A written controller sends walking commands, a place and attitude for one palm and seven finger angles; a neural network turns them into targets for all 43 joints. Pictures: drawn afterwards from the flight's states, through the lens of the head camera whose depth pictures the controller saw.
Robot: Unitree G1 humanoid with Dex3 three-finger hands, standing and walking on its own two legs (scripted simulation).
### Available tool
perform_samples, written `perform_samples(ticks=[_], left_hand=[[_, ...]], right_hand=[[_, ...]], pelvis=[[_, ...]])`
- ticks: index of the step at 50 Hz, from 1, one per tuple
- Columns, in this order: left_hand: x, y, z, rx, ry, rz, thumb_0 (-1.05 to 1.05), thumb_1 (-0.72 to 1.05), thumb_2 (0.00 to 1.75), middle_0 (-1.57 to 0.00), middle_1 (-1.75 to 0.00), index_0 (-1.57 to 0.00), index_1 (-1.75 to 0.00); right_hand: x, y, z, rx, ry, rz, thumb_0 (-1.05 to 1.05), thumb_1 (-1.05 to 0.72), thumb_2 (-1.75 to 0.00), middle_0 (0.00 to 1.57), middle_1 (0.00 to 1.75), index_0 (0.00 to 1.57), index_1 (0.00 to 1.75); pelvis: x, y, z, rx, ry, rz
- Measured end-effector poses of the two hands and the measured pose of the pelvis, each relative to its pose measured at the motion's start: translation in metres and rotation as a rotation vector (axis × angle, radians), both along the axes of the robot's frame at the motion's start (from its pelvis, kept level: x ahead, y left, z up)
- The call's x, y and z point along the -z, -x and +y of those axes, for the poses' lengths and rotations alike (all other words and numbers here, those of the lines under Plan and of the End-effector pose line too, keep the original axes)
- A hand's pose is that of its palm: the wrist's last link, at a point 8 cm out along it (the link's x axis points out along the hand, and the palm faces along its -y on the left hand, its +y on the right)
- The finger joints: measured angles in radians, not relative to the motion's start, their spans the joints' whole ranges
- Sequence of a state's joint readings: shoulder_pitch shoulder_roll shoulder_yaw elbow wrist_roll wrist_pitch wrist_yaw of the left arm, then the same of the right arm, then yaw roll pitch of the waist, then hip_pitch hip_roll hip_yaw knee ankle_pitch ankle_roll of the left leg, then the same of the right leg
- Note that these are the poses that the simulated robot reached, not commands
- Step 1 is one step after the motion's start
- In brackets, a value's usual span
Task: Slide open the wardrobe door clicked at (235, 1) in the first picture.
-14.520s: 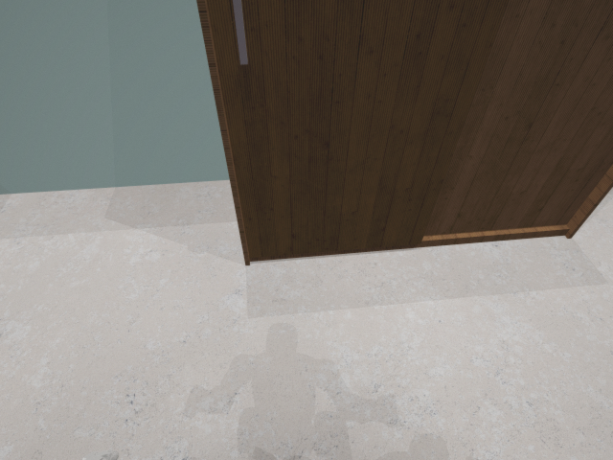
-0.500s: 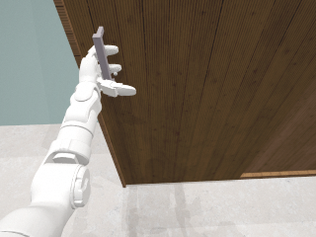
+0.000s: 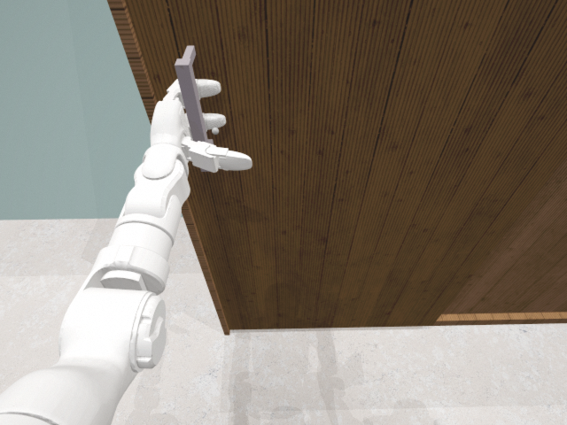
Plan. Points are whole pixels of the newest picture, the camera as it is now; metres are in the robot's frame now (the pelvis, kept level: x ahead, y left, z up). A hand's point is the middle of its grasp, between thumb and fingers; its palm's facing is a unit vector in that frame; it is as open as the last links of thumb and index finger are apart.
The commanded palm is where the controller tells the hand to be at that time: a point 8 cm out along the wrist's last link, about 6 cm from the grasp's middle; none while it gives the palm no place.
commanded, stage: grip the handle and tug to test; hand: left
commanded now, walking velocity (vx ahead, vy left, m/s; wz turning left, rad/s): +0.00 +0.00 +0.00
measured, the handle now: (198, 113) +0.51 +0.15 +0.19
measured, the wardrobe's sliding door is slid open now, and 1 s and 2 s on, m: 0.00 0.00 0.01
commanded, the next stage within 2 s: tug the door sideways, standing still in 1.36 s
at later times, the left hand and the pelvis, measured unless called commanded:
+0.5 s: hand (214, 130) +0.47 +0.11 +0.19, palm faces +0.07 -1.00 +0.00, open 7.6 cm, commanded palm +0.44 +0.15 +0.19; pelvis +0.00 +0.00 +0.00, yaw +0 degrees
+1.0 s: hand (214, 129) +0.47 +0.12 +0.19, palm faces +0.07 -1.00 +0.00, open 5.0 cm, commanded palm +0.43 +0.15 +0.19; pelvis +0.01 +0.00 +0.00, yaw +0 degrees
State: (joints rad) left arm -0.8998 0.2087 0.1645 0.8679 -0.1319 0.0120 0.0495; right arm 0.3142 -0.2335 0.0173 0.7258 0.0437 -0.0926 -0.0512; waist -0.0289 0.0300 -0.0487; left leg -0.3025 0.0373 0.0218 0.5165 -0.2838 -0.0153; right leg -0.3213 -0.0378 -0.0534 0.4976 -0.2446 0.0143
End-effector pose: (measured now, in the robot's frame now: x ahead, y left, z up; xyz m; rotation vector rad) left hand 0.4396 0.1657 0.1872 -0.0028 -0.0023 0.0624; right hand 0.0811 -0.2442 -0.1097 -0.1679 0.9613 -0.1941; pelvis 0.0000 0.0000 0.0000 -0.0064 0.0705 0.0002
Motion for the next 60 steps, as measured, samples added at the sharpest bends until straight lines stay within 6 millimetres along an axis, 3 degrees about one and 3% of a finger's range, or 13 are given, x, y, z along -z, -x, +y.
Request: perform_samples(ticks=[9,30,35,60], left_hand=[[0.0,0.0,0.0,0.0,0.001,-0.002,-0.01,-0.29,0.39,-0.3,-1.23,-0.31,-1.23],[0.0,-0.002,0.002,0.001,0.003,-0.001,0.01,0.64,0.78,-0.39,-1.36,-0.39,-1.37],[0.0,-0.002,0.002,0.003,0.006,-0.001,0.01,0.79,0.85,-0.4,-1.38,-0.41,-1.39],[0.0,-0.001,0.002,-0.002,0.0,0.0,0.02,0.83,0.84,-0.39,-1.4,-0.39,-1.4]], right_hand=[[-0.001,0.003,-0.003,0.015,0.003,0.001,0.01,-0.9,-0.9,0.2,0.3,0.2,0.3],[-0.001,-0.007,0.0,0.005,-0.003,-0.011,0.01,-0.9,-0.9,0.2,0.3,0.2,0.3],[-0.003,-0.012,0.0,0.006,-0.002,-0.018,0.01,-0.9,-0.9,0.2,0.3,0.2,0.3],[-0.002,-0.015,0.005,0.005,-0.015,-0.012,0.01,-0.9,-0.9,0.2,0.3,0.2,0.3]], pelvis=[[0.0,0.0,-0.001,0.005,0.0,-0.001],[-0.001,-0.005,0.0,0.005,0.0,0.0],[-0.001,-0.007,0.0,0.006,0.001,-0.001],[-0.002,-0.01,0.002,0.01,0.0,-0.001]])
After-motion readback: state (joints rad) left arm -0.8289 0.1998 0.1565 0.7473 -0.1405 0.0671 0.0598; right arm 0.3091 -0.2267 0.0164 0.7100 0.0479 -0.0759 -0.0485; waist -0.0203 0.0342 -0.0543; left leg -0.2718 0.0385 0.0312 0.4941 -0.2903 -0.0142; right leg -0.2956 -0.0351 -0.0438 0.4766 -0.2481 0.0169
